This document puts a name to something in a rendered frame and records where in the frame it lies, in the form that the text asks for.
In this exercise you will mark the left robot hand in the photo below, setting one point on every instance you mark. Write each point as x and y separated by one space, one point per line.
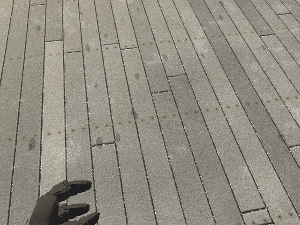
48 212

